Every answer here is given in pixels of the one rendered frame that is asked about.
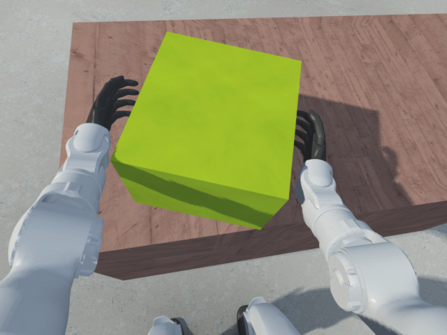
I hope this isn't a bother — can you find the left robot forearm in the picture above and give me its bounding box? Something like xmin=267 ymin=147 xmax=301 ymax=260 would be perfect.
xmin=8 ymin=123 xmax=111 ymax=268

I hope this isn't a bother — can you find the right robot hand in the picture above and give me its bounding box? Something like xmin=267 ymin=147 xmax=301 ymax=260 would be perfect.
xmin=294 ymin=110 xmax=326 ymax=163

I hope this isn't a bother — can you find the robot left shin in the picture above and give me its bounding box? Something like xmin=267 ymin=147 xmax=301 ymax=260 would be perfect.
xmin=153 ymin=315 xmax=174 ymax=327

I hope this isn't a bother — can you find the pedestal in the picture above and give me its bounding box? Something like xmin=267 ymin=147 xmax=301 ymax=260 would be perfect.
xmin=59 ymin=13 xmax=447 ymax=281

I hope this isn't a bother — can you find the right robot thigh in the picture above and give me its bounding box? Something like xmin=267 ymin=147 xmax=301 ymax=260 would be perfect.
xmin=243 ymin=303 xmax=300 ymax=335

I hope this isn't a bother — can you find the robot left upper arm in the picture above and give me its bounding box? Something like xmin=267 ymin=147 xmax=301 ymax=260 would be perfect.
xmin=0 ymin=202 xmax=104 ymax=335

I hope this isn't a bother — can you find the robot right upper arm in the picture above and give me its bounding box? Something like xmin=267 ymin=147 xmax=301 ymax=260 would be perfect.
xmin=329 ymin=242 xmax=447 ymax=335

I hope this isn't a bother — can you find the carton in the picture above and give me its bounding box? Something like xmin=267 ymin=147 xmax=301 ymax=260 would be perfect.
xmin=110 ymin=31 xmax=302 ymax=230

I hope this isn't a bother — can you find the left robot hand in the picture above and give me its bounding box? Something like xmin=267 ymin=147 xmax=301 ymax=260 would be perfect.
xmin=86 ymin=75 xmax=139 ymax=132

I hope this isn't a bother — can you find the right robot forearm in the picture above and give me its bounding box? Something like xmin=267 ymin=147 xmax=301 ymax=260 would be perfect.
xmin=294 ymin=159 xmax=420 ymax=293

